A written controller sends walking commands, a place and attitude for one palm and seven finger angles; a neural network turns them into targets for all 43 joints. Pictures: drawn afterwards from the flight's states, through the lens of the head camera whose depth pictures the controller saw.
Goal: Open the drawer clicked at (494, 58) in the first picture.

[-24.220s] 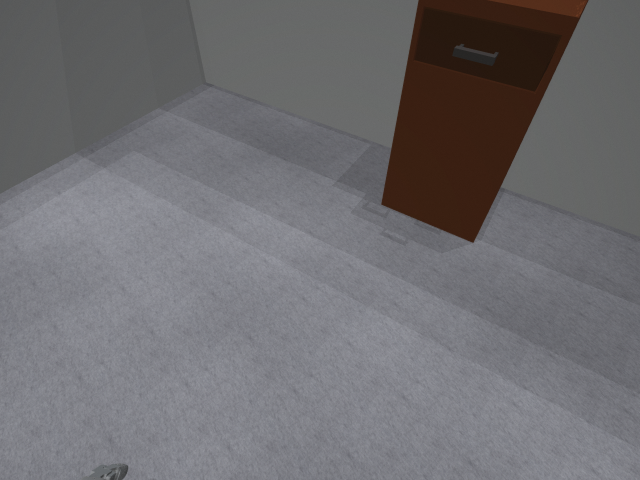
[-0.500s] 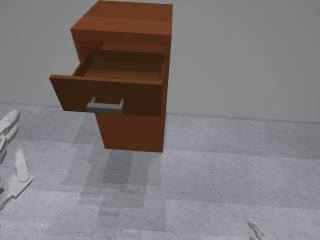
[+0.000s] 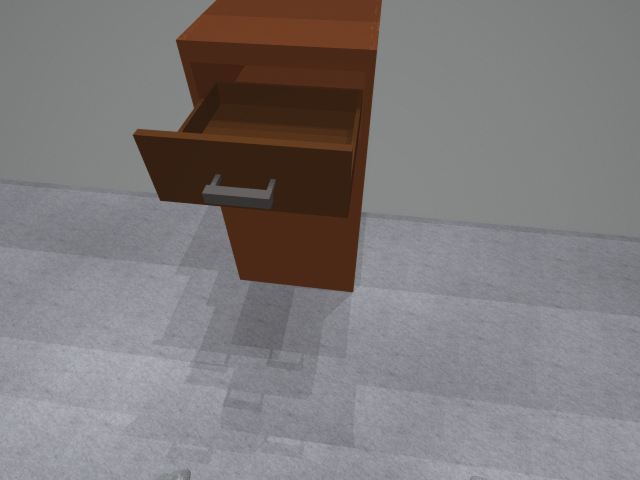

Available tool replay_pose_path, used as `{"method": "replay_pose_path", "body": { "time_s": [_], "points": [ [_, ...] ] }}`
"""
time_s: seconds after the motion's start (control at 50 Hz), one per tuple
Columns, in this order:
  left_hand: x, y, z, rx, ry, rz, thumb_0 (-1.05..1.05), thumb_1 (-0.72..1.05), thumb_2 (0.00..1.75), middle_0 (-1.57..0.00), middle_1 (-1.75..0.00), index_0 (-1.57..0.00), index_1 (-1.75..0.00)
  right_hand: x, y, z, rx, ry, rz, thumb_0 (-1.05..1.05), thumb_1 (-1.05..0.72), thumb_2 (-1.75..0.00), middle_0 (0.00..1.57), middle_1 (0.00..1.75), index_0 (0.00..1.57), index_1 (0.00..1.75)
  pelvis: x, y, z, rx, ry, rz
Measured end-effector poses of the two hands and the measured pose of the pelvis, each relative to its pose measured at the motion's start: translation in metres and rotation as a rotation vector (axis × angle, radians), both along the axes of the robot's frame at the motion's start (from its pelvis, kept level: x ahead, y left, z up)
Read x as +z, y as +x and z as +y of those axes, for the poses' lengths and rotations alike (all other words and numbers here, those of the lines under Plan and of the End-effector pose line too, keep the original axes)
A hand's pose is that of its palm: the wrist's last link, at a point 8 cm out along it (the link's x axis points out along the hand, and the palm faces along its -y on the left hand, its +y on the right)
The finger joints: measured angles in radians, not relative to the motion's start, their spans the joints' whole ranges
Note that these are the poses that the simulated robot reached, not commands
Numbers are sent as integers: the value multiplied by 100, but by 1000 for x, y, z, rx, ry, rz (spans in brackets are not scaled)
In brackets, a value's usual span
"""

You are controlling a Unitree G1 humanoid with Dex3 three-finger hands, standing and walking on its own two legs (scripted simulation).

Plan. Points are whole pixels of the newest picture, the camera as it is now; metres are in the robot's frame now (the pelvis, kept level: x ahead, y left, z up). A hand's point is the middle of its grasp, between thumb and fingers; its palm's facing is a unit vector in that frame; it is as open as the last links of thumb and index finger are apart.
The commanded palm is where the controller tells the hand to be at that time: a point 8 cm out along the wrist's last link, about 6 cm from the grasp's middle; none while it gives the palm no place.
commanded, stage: let the arm hang, fingers relaxed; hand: left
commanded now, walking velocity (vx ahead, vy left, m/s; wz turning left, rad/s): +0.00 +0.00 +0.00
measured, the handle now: (241, 189) +0.60 +0.18 +0.01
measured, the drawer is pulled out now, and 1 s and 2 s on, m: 0.30 0.30 0.30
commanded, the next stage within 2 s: look to check the result in 0.86 s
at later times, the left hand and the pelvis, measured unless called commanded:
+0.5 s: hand out of the picture -0.02 +0.20 -0.15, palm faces +0.02 -0.98 -0.19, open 7.4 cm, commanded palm none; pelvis +0.00 +0.02 +0.02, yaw -2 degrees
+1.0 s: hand out of the picture +0.01 +0.19 -0.15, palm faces +0.01 -0.98 -0.17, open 7.4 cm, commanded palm none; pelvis +0.01 +0.02 +0.02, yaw -2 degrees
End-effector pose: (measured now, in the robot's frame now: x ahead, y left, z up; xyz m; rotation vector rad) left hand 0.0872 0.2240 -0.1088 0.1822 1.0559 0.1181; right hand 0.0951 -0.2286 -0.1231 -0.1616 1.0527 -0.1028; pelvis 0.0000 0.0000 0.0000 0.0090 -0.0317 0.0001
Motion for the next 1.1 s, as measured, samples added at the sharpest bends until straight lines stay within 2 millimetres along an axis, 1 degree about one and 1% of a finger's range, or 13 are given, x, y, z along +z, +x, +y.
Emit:
{"method": "replay_pose_path", "body": {
  "time_s": [0.02,0.06,0.1,0.16,0.24,0.3,0.4,0.52,0.62,0.68,0.78,0.94,1.1],
  "points": [
    [-11,-18,-6,27,-31,65,0,92,90,-20,-30,-20,-29,0,-10,2,-10,-4,35,1,-90,-90,20,30,20,30,1,0,0,1,-10,-2],
    [-23,-44,0,90,-34,145,-2,98,90,-21,-30,-21,-30,0,-32,5,-24,-18,115,0,-91,-90,20,30,20,30,3,-1,0,6,-22,-7],
    [-27,-68,5,105,-39,231,-2,100,90,-21,-30,-21,-30,3,-54,2,-45,-45,193,0,-93,-90,20,30,20,30,8,-1,2,1,-22,-7],
    [-25,-98,12,120,-41,335,-2,99,90,-21,-30,-21,-30,6,-84,2,-58,-61,296,0,-93,-90,20,30,20,30,14,0,6,-2,-23,1],
    [-19,-124,20,129,-29,423,-1,95,90,-20,-30,-20,-30,7,-112,8,-83,-55,383,0,-92,-90,19,30,19,30,19,1,12,-9,-21,4],
    [-15,-133,25,126,-20,458,0,93,90,-20,-30,-20,-30,5,-125,17,-99,-37,414,0,-92,-90,19,30,19,30,20,2,16,-15,-18,3],
    [-13,-128,27,111,-12,456,0,92,90,-20,-30,-20,-30,0,-133,36,-116,9,425,0,-91,-90,19,30,19,30,21,2,22,-23,-14,-3],
    [-15,-104,23,84,-18,394,0,91,90,-20,-30,-20,-30,-6,-129,58,-127,62,399,0,-91,-90,19,30,19,30,21,3,25,-32,-11,-4],
    [-15,-83,17,66,-29,337,0,91,90,-20,-30,-20,-30,-9,-122,66,-135,86,374,0,-90,-90,20,30,19,30,20,4,26,-36,-9,-4],
    [-16,-77,16,61,-24,326,1,92,90,-20,-30,-20,-30,-9,-122,66,-141,85,371,0,-91,-90,20,30,20,30,20,5,26,-39,-8,-4],
    [-15,-75,17,61,-24,326,1,92,90,-20,-30,-20,-30,-8,-122,62,-154,75,371,0,-91,-90,20,30,19,30,20,8,26,-42,-8,-6],
    [-16,-80,13,66,-31,350,0,91,90,-20,-30,-20,-30,-6,-123,53,-159,53,383,0,-91,-90,19,30,19,30,21,10,25,-43,-8,-9],
    [-16,-87,9,71,-38,376,0,91,90,-20,-30,-20,-30,-6,-122,50,-155,50,390,0,-91,-90,19,30,19,30,21,11,23,-43,-7,-8]
  ]
}}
